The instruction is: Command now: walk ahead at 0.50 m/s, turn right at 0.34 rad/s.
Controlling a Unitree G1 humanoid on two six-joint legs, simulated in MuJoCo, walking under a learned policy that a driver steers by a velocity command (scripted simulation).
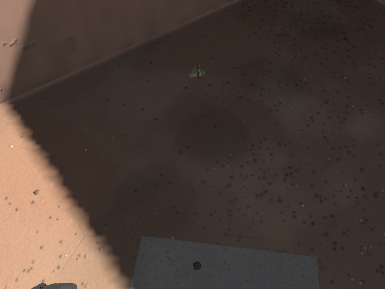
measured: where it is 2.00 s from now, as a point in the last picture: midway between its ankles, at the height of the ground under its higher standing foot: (109, 157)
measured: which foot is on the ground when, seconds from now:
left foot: down 0.00-0.14, up 0.16-0.64, down 0.66-1.00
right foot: up 0.00-0.10, down 0.12-0.68, up 0.70-1.00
